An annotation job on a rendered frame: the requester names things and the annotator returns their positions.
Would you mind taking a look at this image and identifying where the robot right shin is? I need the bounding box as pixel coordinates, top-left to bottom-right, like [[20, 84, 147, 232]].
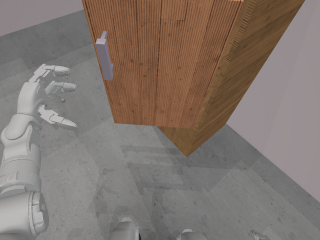
[[182, 229, 192, 234]]

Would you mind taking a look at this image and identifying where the robot left upper arm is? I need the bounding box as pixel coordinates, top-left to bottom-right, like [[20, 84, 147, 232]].
[[0, 190, 49, 240]]

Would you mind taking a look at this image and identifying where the robot right hand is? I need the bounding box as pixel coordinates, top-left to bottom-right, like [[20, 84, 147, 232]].
[[250, 230, 270, 240]]

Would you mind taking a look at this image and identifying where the cupboard door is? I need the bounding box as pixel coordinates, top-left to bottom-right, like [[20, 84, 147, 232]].
[[82, 0, 244, 129]]

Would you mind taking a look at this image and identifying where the handle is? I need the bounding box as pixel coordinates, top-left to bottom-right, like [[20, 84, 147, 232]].
[[95, 31, 114, 81]]

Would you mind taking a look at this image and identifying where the robot shin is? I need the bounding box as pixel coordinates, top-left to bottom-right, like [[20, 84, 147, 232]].
[[121, 217, 133, 222], [182, 229, 192, 234]]

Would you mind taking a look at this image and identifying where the robot left shin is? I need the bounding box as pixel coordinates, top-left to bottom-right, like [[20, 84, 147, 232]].
[[121, 217, 133, 222]]

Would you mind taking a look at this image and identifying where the left robot forearm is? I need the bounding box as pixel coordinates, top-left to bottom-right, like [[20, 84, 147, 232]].
[[0, 114, 43, 198]]

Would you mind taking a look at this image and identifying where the robot left hand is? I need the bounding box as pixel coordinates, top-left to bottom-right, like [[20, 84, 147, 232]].
[[17, 64, 78, 131]]

